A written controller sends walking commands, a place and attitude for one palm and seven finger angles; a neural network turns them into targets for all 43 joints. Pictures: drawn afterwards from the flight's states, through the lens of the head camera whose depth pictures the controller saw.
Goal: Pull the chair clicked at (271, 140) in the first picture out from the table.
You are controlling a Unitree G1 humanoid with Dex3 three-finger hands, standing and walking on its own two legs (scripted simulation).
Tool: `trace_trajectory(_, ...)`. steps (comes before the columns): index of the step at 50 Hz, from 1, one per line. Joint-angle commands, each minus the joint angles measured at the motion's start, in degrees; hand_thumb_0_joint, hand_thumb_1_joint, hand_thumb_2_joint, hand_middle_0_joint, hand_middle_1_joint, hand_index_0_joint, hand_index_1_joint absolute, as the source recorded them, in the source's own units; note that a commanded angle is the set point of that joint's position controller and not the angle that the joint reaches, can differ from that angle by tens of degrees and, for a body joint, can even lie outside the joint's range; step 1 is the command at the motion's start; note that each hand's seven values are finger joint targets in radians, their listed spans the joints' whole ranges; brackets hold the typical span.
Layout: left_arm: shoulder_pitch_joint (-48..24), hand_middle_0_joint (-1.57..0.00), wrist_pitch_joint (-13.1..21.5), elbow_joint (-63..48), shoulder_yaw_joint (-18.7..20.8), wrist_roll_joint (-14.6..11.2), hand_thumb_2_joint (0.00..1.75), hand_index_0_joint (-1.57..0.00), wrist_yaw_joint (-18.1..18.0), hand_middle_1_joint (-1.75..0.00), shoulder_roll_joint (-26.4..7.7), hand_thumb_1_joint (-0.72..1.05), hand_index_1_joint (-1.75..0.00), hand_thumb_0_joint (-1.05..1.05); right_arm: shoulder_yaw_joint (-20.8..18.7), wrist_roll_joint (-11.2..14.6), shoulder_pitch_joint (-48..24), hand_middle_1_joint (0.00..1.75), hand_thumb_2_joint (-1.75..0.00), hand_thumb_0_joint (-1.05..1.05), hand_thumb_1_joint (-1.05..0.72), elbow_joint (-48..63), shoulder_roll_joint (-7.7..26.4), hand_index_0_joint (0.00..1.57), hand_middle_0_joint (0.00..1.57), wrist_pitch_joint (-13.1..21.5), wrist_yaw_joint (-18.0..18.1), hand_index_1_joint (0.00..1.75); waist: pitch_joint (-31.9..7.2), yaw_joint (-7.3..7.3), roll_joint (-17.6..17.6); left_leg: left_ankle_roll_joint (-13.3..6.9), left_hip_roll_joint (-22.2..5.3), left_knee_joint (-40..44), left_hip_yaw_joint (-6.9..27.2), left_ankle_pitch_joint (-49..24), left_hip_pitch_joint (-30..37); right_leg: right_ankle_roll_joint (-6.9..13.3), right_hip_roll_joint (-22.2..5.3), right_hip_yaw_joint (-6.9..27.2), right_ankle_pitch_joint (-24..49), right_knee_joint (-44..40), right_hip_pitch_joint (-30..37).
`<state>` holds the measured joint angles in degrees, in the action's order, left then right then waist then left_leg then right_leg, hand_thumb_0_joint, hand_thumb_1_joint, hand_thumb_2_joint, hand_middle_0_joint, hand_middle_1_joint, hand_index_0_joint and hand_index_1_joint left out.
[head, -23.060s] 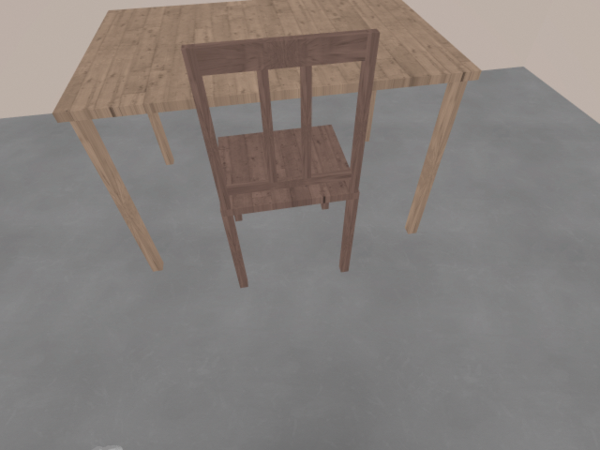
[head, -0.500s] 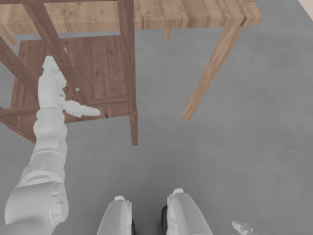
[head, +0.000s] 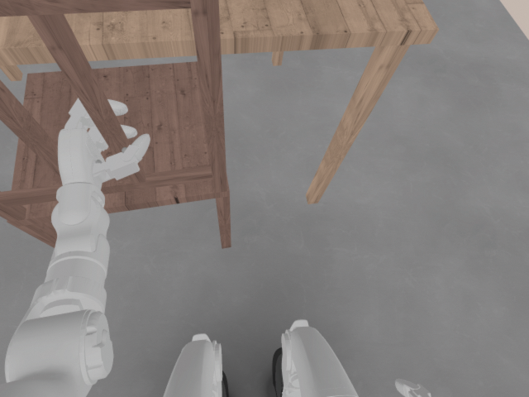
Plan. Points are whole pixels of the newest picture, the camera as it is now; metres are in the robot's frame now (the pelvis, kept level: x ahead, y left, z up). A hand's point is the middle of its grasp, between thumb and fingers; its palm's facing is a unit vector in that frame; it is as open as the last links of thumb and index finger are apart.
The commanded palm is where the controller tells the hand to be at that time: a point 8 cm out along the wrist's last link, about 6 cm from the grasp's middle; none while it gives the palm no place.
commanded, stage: hook a spindle and tug to test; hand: left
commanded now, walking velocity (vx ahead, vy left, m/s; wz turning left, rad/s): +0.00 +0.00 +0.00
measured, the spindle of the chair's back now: (27, 129) +0.49 +0.31 +0.05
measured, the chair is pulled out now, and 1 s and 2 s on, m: -0.02 0.03 0.17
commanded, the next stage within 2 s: step backward, pulling the chair out in 0.72 s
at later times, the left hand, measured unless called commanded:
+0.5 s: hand (126, 169) +0.44 +0.18 +0.03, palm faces +0.11 -0.99 -0.02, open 6.0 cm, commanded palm +0.40 +0.22 +0.03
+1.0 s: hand (126, 174) +0.42 +0.17 +0.04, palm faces +0.16 -0.98 -0.12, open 5.9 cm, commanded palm +0.39 +0.22 +0.04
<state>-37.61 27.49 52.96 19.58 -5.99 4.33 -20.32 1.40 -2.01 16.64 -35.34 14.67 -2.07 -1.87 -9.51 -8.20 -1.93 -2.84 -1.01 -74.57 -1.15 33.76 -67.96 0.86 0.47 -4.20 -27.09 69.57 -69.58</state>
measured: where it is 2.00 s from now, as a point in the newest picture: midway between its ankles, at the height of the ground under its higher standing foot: outside the picture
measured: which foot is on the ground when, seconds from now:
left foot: down 0.00-1.00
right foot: down 0.00-1.00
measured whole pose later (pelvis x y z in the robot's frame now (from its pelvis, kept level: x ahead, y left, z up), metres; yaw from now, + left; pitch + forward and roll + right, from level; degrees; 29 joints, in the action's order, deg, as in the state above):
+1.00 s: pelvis +0.02 +0.00 +0.07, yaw +1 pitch +17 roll -1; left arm -25.5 11.8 45.8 10.7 -4.9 -5.4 -14.6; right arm 2.0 3.3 15.5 -32.0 11.9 -7.7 3.9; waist -3.5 -6.4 -1.0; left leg -3.1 0.6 -53.4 -2.2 26.8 -43.3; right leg 0.0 -0.2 -2.6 -21.5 50.5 -45.6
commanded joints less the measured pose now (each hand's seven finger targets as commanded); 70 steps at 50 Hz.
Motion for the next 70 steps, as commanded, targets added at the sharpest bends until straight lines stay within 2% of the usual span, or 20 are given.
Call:
trace_trajectory(1, -14.3, -0.50, 4.8, -14.2, 0.2, -0.5, 0.90, -0.50, 1.0, -1.45, -9.2, 0.90, -1.45, 0.00, -3.9, 0.0, 6.8, 0.30, -0.90, 0.00, -0.90, 4.3, 9.7, 0.20, 0.20, 1.2, 0.3, 0.30, -30.2, 0.92, -4.4, 2.9, -0.3, 9.5, 4.6, -30.0, 20.3, 1.0, 0.9, 2.6, 19.2, -6.6, 19.6)
trace_trajectory(9, -4.7, -0.50, 4.5, -19.9, -1.4, -1.1, 0.90, -0.50, 0.6, -1.45, -6.5, 0.90, -1.45, 0.00, -4.4, 0.3, 6.8, 0.30, -0.90, 0.00, -0.90, 5.1, 9.1, 0.20, 0.20, 1.3, -0.4, 0.30, -31.0, 2.79, -6.0, 4.0, -1.0, 10.3, 4.7, -38.4, 24.6, 1.1, 1.0, 2.2, 22.8, -6.7, 20.6)
trace_trajectory(14, -2.5, -0.50, 4.5, -24.6, -3.7, -1.3, 0.90, -0.50, -0.3, -1.45, -4.0, 0.90, -1.45, 0.00, -4.6, 0.5, 6.3, 0.30, -0.90, 0.00, -0.90, 5.2, 8.8, 0.20, 0.20, 1.6, -0.7, 0.30, -29.1, 2.75, -6.2, 4.7, -1.5, 10.8, 5.2, -40.1, 26.4, 1.2, 1.1, 1.6, 22.1, -6.8, 19.3)
trace_trajectory(20, 3.4, -0.50, 4.5, -26.8, -3.8, -1.6, 0.90, -0.50, -0.3, -1.45, -3.1, 0.90, -1.45, 0.00, -4.7, 0.6, 5.5, 0.30, -0.90, 0.00, -0.90, 5.6, 8.3, 0.20, 0.20, 2.1, -0.5, 0.30, -28.6, 3.36, -3.4, 4.0, -1.0, 10.7, 4.3, -39.3, 23.7, 1.1, 0.9, 2.2, 24.9, -6.7, 22.9)
trace_trajectory(28, 2.8, -0.50, 4.1, -27.1, -5.2, -1.8, 0.90, -0.50, 0.1, -1.45, -1.4, 0.90, -1.45, 0.00, -4.7, 0.7, 4.0, 0.30, -0.90, 0.00, -0.90, 5.5, 8.2, 0.20, 0.20, 2.6, 0.2, 0.30, -26.9, 2.98, -4.6, 4.3, -0.8, 10.3, 4.6, -38.0, 24.0, 1.1, 0.6, 1.9, 22.9, -6.2, 20.0)
trace_trajectory(31, 4.2, -0.50, 3.7, -28.0, -5.1, -2.4, 0.90, -0.50, 0.4, -1.45, -1.3, 0.90, -1.45, 0.00, -4.7, 0.7, 3.5, 0.30, -0.90, 0.00, -0.90, 5.9, 8.2, 0.20, 0.20, 2.8, 0.3, 0.30, -28.6, 3.43, -3.3, 3.9, -0.5, 10.0, 4.2, -37.3, 23.4, 1.0, 0.5, 2.2, 23.7, -6.3, 22.0)
trace_trajectory(35, 2.8, -0.50, 3.4, -26.5, -4.7, -2.7, 0.90, -0.50, 1.1, -1.45, -1.7, 0.90, -1.45, 0.00, -4.3, 0.9, 2.5, 0.30, -0.90, 0.00, -0.90, 6.1, 8.0, 0.20, 0.20, 3.0, 0.7, 0.30, -26.1, 2.95, -1.5, 3.1, 0.1, 10.0, 3.7, -31.6, 19.4, 1.0, 0.4, 2.7, 22.6, -6.4, 22.9)
trace_trajectory(39, 2.9, -0.50, 3.8, -27.6, -3.2, -2.7, 0.90, -0.50, 1.1, -1.45, -3.4, 0.90, -1.45, 0.00, -4.2, 0.7, 2.2, 0.30, -0.90, 0.00, -0.90, 6.4, 8.1, 0.20, 0.20, 3.5, 0.9, 0.30, -28.2, 4.06, -3.7, 3.4, 0.2, 10.0, 3.6, -32.0, 20.5, 1.2, 0.4, 2.9, 22.4, -6.0, 23.2)
trace_trajectory(41, 0.6, -0.50, 4.1, -29.6, -5.2, -2.8, 0.90, -0.50, 1.0, -1.45, -1.9, 0.90, -1.45, 0.00, -4.1, 0.8, 1.9, 0.30, -0.90, 0.00, -0.90, 6.6, 7.9, 0.20, 0.20, 3.7, 0.9, 0.30, -28.6, 3.29, -3.4, 3.1, 0.2, 10.1, 3.6, -31.3, 20.9, 1.1, 0.4, 3.0, 22.2, -6.4, 23.3)
trace_trajectory(42, -9.5, -0.50, -3.1, -34.0, -1.5, 4.1, 0.90, -0.50, -4.9, -1.45, -18.1, 0.90, -1.45, 0.00, -4.1, 4.0, 6.4, 0.30, -0.90, 0.00, -0.90, 10.5, 7.4, 0.20, 0.20, -0.8, 2.5, 0.30, -38.7, 4.67, -5.2, 1.6, 0.3, 20.6, 1.4, -27.4, 37.9, 2.0, -3.4, 8.2, 24.8, -17.4, 43.2)
trace_trajectory(43, -14.0, -0.50, -6.1, -40.7, -4.2, 4.3, 0.90, -0.50, -7.1, -1.45, -16.5, 0.90, -1.45, 0.00, -4.7, 4.8, 6.9, 0.30, -0.90, 0.00, -0.90, 11.6, 6.8, 0.20, 0.20, -1.9, 4.2, 0.30, -40.1, 3.86, -6.7, 1.5, 0.5, 23.7, 1.4, -28.9, 40.9, 1.6, -3.7, 8.7, 32.0, -20.7, 49.2)
trace_trajectory(45, -4.9, -0.50, -11.9, -30.7, -7.0, 5.2, 0.90, -0.50, -9.6, -1.45, -10.6, 0.90, -1.45, 0.00, -4.2, 5.2, 4.2, 0.30, -0.90, 0.00, -0.90, 10.5, 6.4, 0.20, 0.20, -3.7, 6.0, 0.30, -31.6, 3.58, -6.8, 1.9, -0.6, 27.4, 3.6, -29.9, 40.3, 1.4, -4.4, 7.4, 32.6, -22.0, 46.1)
trace_trajectory(47, -0.6, -0.50, -15.6, -18.8, -10.0, 5.8, 0.90, -0.50, -11.2, -1.45, -6.2, 0.90, -1.45, 0.00, -3.4, 5.4, 4.5, 0.30, -0.90, 0.00, -0.90, 8.6, 6.8, 0.20, 0.20, -4.9, 7.2, 0.30, -21.6, 2.49, -1.8, 1.1, -2.1, 31.0, 5.1, -29.0, 38.1, 0.5, -4.5, 6.3, 32.1, -24.9, 44.8)
trace_trajectory(49, -4.0, -0.50, -16.0, -14.6, -11.0, 5.9, 0.90, -0.50, -11.9, -1.45, -6.3, 0.90, -1.45, 0.00, -2.9, 5.4, 4.7, 0.30, -0.90, 0.00, -0.90, 6.9, 7.6, 0.20, 0.20, -5.5, 7.8, 0.30, -16.2, 2.49, -0.7, 0.7, -4.2, 34.7, 6.7, -31.6, 38.7, -0.1, -4.9, 6.1, 33.6, -27.4, 46.5)
trace_trajectory(50, -6.1, -0.50, -15.2, -13.1, -10.8, 5.7, 0.90, -0.50, -12.1, -1.45, -6.7, 0.90, -1.45, 0.00, -2.9, 5.3, 4.6, 0.30, -0.90, 0.00, -0.90, 6.2, 7.7, 0.20, 0.20, -5.4, 8.0, 0.30, -14.9, 2.64, -2.9, 0.7, -4.8, 35.8, 7.1, -34.5, 40.1, -0.3, -5.3, 6.4, 34.7, -28.5, 46.3)
trace_trajectory(52, -9.3, -0.50, -13.5, -11.1, -10.5, 6.2, 0.90, -0.50, -12.4, -1.45, -7.8, 0.90, -1.45, 0.00, -3.2, 4.9, 5.1, 0.30, -0.90, 0.00, -0.90, 4.8, 7.9, 0.20, 0.20, -5.2, 8.4, 0.30, -15.4, 2.96, -7.1, 1.0, -5.9, 37.1, 7.7, -43.3, 45.4, -0.4, -5.5, 6.3, 36.9, -30.0, 46.3)
trace_trajectory(54, -9.7, -0.50, -12.4, -9.1, -12.4, 6.4, 0.90, -0.50, -12.0, -1.45, -5.5, 0.90, -1.45, 0.00, -3.4, 4.6, 5.7, 0.30, -0.90, 0.00, -0.90, 3.8, 7.4, 0.20, 0.20, -5.1, 8.3, 0.30, -16.5, 3.21, -11.3, 1.7, -7.2, 37.5, 8.3, -52.5, 50.6, -0.5, -5.4, 6.6, 36.8, -31.0, 44.9)
trace_trajectory(59, -8.0, -0.50, -11.2, -7.6, -14.5, 6.5, 0.90, -0.50, -10.5, -1.45, -2.6, 0.90, -1.45, 0.00, -4.2, 4.0, 6.0, 0.30, -0.90, 0.00, -0.90, 1.8, 6.7, 0.20, 0.20, -4.6, 8.2, 0.30, -17.8, 3.72, -14.7, 3.2, -9.8, 39.0, 10.4, -69.3, 61.9, -0.4, -3.5, 6.1, 24.9, -32.5, 40.4)
trace_trajectory(65, -4.4, -0.50, -10.3, -8.8, -13.5, 6.8, 0.90, -0.50, -9.8, -1.45, -3.1, 0.90, -1.45, 0.00, -4.5, 3.6, 4.3, 0.30, -0.90, 0.00, -0.90, 1.7, 6.6, 0.20, 0.20, -4.2, 7.9, 0.30, -17.2, 4.45, -12.1, 3.4, -11.0, 40.5, 10.1, -69.5, 62.9, 0.1, -3.5, 6.6, 25.8, -34.2, 43.5)
trace_trajectory(70, -4.2, -0.50, -10.4, -8.1, -13.1, 6.3, 0.90, -0.50, -10.0, -1.45, -4.7, 0.90, -1.45, 0.00, -4.3, 4.5, 3.6, 0.30, -0.90, 0.00, -0.90, 1.5, 6.9, 0.20, 0.20, -3.4, 8.8, 0.30, -17.7, 4.17, -6.0, 2.8, -9.0, 40.7, 7.7, -52.0, 54.5, 1.0, -6.4, 8.6, 41.6, -36.2, 51.0)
